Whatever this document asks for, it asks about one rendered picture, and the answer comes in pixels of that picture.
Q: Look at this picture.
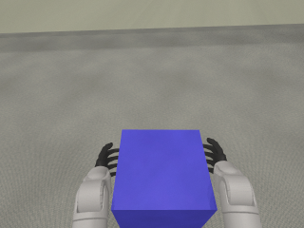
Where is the robot left forearm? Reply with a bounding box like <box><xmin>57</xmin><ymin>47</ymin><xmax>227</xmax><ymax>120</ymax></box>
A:
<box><xmin>72</xmin><ymin>166</ymin><xmax>112</xmax><ymax>228</ymax></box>

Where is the robot right forearm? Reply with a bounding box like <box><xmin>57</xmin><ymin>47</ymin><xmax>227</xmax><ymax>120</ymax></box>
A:
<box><xmin>213</xmin><ymin>161</ymin><xmax>262</xmax><ymax>228</ymax></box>

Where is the carton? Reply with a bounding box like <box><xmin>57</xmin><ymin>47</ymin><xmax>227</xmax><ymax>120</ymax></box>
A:
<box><xmin>111</xmin><ymin>129</ymin><xmax>218</xmax><ymax>228</ymax></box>

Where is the robot right hand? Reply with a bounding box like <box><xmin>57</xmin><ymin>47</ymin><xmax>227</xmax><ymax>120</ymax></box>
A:
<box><xmin>202</xmin><ymin>138</ymin><xmax>227</xmax><ymax>174</ymax></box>

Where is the robot left hand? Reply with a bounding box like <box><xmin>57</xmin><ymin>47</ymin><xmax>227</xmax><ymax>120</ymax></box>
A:
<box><xmin>95</xmin><ymin>142</ymin><xmax>120</xmax><ymax>177</ymax></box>

